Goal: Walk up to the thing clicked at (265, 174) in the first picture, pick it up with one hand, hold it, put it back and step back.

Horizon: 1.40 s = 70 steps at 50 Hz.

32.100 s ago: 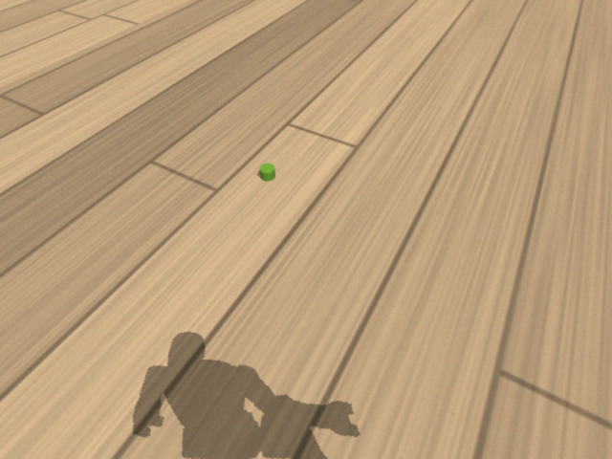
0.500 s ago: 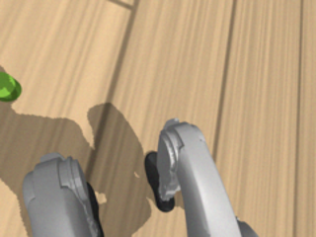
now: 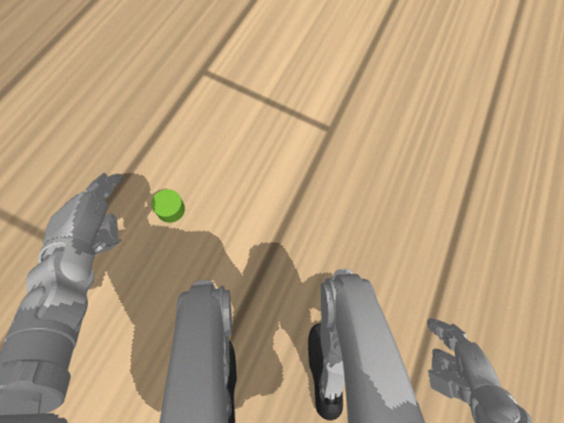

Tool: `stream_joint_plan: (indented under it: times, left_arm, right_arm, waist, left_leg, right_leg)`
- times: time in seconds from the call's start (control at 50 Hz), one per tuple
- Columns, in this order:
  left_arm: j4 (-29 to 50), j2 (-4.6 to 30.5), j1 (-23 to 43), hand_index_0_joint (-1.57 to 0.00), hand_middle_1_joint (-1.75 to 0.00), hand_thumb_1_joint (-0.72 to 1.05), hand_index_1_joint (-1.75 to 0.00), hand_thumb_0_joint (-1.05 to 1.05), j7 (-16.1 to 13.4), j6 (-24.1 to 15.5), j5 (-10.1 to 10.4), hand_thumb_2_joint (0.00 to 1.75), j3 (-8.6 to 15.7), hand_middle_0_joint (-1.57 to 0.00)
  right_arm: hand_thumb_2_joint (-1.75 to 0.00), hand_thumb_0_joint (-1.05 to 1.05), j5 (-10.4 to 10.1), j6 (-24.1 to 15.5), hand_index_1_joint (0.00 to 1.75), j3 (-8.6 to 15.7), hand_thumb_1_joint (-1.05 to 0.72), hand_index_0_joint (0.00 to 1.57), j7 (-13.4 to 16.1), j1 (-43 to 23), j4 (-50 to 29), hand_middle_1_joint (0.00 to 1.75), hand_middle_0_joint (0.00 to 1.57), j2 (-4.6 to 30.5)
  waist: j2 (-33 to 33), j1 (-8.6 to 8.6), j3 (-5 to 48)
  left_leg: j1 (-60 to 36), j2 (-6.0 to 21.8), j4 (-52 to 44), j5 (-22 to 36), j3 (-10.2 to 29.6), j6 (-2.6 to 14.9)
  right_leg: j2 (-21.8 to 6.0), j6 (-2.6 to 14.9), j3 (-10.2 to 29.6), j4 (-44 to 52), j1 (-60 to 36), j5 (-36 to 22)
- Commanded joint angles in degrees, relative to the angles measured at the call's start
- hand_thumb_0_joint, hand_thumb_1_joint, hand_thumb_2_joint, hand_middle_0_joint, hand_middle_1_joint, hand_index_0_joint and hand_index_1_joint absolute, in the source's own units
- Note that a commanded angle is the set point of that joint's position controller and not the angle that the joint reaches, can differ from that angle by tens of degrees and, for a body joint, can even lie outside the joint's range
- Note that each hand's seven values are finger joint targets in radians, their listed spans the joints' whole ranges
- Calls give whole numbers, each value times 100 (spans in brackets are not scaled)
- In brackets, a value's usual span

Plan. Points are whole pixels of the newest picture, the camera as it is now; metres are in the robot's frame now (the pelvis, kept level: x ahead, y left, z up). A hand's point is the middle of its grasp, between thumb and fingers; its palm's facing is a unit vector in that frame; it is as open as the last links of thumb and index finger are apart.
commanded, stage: home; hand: left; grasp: from above
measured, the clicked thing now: (168, 206) +0.54 +0.25 -0.46
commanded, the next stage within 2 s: none
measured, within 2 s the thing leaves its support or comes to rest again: neither
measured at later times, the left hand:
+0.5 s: hand (83, 296) +0.27 +0.19 +0.10, palm faces +0.06 -0.96 -0.28, open 7.4 cm
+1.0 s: hand (14, 350) +0.23 +0.18 +0.19, palm faces +0.13 -0.97 -0.20, open 7.4 cm
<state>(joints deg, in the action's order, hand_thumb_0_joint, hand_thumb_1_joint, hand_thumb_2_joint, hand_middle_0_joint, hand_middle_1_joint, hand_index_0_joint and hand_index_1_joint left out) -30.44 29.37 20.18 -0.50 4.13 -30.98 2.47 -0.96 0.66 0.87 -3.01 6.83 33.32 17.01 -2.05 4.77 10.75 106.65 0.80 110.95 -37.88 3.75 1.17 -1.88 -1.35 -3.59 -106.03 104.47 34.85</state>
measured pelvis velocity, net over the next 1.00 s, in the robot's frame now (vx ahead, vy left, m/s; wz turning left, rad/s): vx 0.08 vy -0.01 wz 0.08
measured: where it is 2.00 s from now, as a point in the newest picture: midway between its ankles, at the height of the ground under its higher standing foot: (274, 396)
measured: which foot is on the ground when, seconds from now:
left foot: down 0.00-1.00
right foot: down 0.00-1.00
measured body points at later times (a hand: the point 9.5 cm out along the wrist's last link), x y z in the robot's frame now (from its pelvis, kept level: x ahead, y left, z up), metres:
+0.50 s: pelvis +0.05 -0.01 +0.18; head +0.13 +0.01 +0.62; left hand +0.26 +0.24 +0.12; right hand +0.22 -0.24 +0.09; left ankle +0.07 +0.11 -0.45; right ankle +0.10 -0.14 -0.45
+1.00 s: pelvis +0.08 -0.01 +0.23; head +0.10 +0.00 +0.68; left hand +0.22 +0.24 +0.20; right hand +0.28 -0.23 +0.18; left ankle +0.07 +0.11 -0.45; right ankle +0.10 -0.14 -0.45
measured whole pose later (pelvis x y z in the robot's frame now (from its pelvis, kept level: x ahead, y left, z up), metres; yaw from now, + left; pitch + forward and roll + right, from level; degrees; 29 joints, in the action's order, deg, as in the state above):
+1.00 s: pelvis +0.08 -0.01 +0.23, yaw +5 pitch +10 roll -3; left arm 6.7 12.6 -28.5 -1.0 25.9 3.0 1.8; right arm -0.4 -14.0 -2.7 10.8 15.4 29.7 12.8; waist -2.7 2.1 9.5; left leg 39.2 1.3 57.3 -28.5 3.2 -0.3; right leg -0.9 -0.5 -4.7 -53.1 37.1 26.3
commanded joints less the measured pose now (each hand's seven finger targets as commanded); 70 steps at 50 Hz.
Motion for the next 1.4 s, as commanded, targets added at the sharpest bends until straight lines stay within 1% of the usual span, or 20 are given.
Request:
stream_joint_plan:
  times: [0.0, 0.02, 0.06, 0.08, 0.12, 0.22, 0.28, 0.3, 0.38, 0.5, 0.52, 0.64, 0.7, 0.76, 0.86, 1.02, 1.12, 1.2, 1.28, 1.38]
  left_arm:
    - [1554, 786, 683, -20, -30, 90, -30, 0, -287, 102, 624, 90, 377, -20]
    - [1867, 669, 587, -20, -30, 90, -30, 0, -310, 158, 792, 90, 354, -20]
    - [1846, 460, 129, -20, -30, 90, -30, 0, -343, 310, 1090, 90, 355, -20]
    - [2086, 515, -18, -20, -30, 90, -30, 0, -372, 379, 1251, 90, 455, -20]
    - [2152, 278, -503, -20, -30, 90, -30, 0, -384, 545, 1554, 90, 358, -20]
    - [2745, 10, -1262, -20, -30, 90, -30, 0, -429, 869, 2334, 90, 393, -20]
    - [2987, -168, -1760, -20, -30, 90, -30, 0, -475, 1026, 2619, 90, 446, -20]
    - [3028, -316, -1986, -20, -30, 90, -30, 0, -478, 1100, 2712, 90, 356, -20]
    - [3442, -581, -2541, -20, -30, 90, -30, 0, -494, 1395, 3064, 90, 373, -20]
    - [4010, -856, -3485, -20, -30, 90, -30, 0, -470, 1716, 3417, 90, 451, -20]
    - [4094, -959, -3705, -20, -30, 90, -30, 0, -454, 1761, 3424, 90, 347, -20]
    - [4609, -1070, -4637, -20, -30, 90, -30, 0, -361, 1943, 3484, 90, 340, -20]
    - [4793, -1157, -4761, -20, -30, 90, -30, 0, -269, 1957, 3471, 90, 217, -20]
    - [4807, -1141, -4877, -20, -30, 90, -30, 0, -201, 1971, 3441, 90, 240, -20]
    - [4705, -1097, -4647, -20, -30, 90, -30, 0, -106, 1920, 3399, 90, 249, -20]
    - [4864, -1068, -4719, -20, -30, 90, -30, 0, -94, 1812, 3362, 90, 267, -20]
    - [4768, -1090, -4793, -20, -30, 90, -30, 0, -103, 1798, 3361, 90, 254, -20]
    - [4772, -1069, -4823, -20, -30, 90, -30, 0, -129, 1791, 3376, 90, 277, -20]
    - [4649, -1083, -4732, -20, -30, 90, -30, 0, -121, 1806, 3379, 90, 275, -20]
    - [4784, -1046, -4718, -20, -30, 90, -30, 0, -120, 1829, 3364, 90, 255, -20]
  right_arm:
    - [-90, 0, -98, -329, 30, 370, -90, 20, 275, 485, -454, 30, 20, 849]
    - [-90, 0, -114, -393, 30, 374, -90, 20, 320, 451, -517, 30, 20, 820]
    - [-90, 0, -137, -495, 30, 338, -90, 20, 413, 339, -519, 30, 20, 772]
    - [-90, 0, -144, -536, 30, 325, -90, 20, 453, 277, -564, 30, 20, 750]
    - [-90, 0, -167, -618, 30, 280, -90, 20, 521, 183, -644, 30, 20, 679]
    - [-90, 0, -170, -809, 30, 193, -90, 20, 698, 89, -792, 30, 20, 539]
    - [-90, 0, -173, -923, 30, 111, -90, 20, 826, 167, -806, 30, 20, 448]
    - [-90, 0, -178, -952, 30, 80, -90, 20, 869, 198, -841, 30, 20, 403]
    - [-90, 0, -174, -1071, 30, -29, -90, 20, 1078, 374, -887, 30, 20, 320]
    - [-90, 0, -116, -1272, 30, -112, -90, 20, 1326, 584, -1049, 30, 20, 259]
    - [-90, 0, -108, -1306, 30, -128, -90, 20, 1361, 608, -1093, 30, 20, 215]
    - [-90, 0, -68, -1481, 30, -121, -90, 20, 1478, 719, -1241, 30, 20, 169]
    - [-90, 0, -29, -1548, 30, -87, -90, 20, 1484, 727, -1244, 30, 20, 177]
    - [-90, 0, -7, -1617, 30, -59, -90, 20, 1487, 708, -1249, 30, 20, 204]
    - [-90, 0, 30, -1710, 30, -33, -90, 20, 1473, 641, -1193, 30, 20, 253]
    - [-90, 0, 72, -1780, 30, -4, -90, 20, 1427, 618, -1140, 30, 20, 255]
    - [-90, 0, 82, -1771, 30, 2, -90, 20, 1414, 606, -1085, 30, 20, 272]
    - [-90, 0, 79, -1755, 30, 8, -90, 20, 1421, 601, -1111, 30, 20, 277]
    - [-90, 0, 81, -1759, 30, -3, -90, 20, 1427, 570, -1104, 30, 20, 275]
    - [-90, 0, 63, -1758, 30, -7, -90, 20, 1431, 560, -1129, 30, 20, 274]
  waist:
    - [-768, 112, 2992]
    - [-753, 112, 3051]
    - [-654, 120, 2758]
    - [-665, 27, 2792]
    - [-464, 67, 2538]
    - [-362, 20, 2339]
    - [-397, -23, 2119]
    - [-376, 5, 2015]
    - [-329, -3, 1859]
    - [-334, -131, 1243]
    - [-307, -87, 1060]
    - [-90, -183, 703]
    - [-77, -129, 511]
    - [53, -154, 341]
    - [138, -140, 31]
    - [-120, -213, 454]
    - [-295, -242, 433]
    - [12, -267, 438]
    - [-7, -225, 240]
    - [-34, -270, 203]
  left_leg:
    - [-3148, -8, -2309, 486, 192, 12]
    - [-3300, -21, -2395, 476, 157, 18]
    - [-3449, -22, -2675, 406, 198, 6]
    - [-3595, -25, -2793, 412, 168, 13]
    - [-3721, -37, -3047, 342, 161, 27]
    - [-4445, -28, -3664, 583, 162, 20]
    - [-4938, 1, -4112, 733, 213, 0]
    - [-5049, -4, -4222, 865, 185, 0]
    - [-5668, -12, -4667, 1456, 95, -13]
    - [-6370, -29, -5498, 1565, 74, -28]
    - [-6418, -41, -5619, 1598, 63, -28]
    - [-6843, -87, -5949, 2226, -63, -7]
    - [-7000, -91, -6096, 2365, -102, -2]
    - [-7080, -88, -6221, 2303, -93, 1]
    - [-7069, -113, -6245, 2096, -163, 22]
    - [-7313, -113, -6227, 2587, -110, -36]
    - [-7416, -64, -6333, 2615, -57, -88]
    - [-7314, -96, -6233, 2679, -116, -36]
    - [-7242, -67, -6347, 2282, -80, -39]
    - [-7213, -79, -6350, 2203, -125, -32]
  right_leg:
    - [186, 277, -18, 1655, -2215, -695]
    - [186, 273, 14, 1833, -2428, -687]
    - [179, 264, 34, 2080, -2600, -601]
    - [183, 264, 60, 2245, -2831, -596]
    - [192, 255, 98, 2589, -3158, -514]
    - [201, 240, 151, 3267, -3938, -697]
    - [207, 237, 148, 3654, -4360, -836]
    - [212, 234, 144, 3809, -4529, -929]
    - [234, 226, 147, 4387, -5295, -1381]
    - [257, 184, 85, 5196, -6148, -1543]
    - [269, 181, 65, 5359, -6277, -1548]
    - [298, 180, -7, 5868, -6910, -2016]
    - [319, 175, -44, 5995, -6974, -2115]
    - [317, 168, -89, 6084, -7009, -2003]
    - [275, 126, -57, 6191, -6984, -1866]
    - [276, 150, -74, 6046, -7235, -2286]
    - [308, 189, -109, 5984, -7168, -2174]
    - [293, 156, -77, 6057, -7315, -2346]
    - [304, 149, -105, 6112, -7168, -1978]
    - [286, 143, -63, 6148, -7174, -1932]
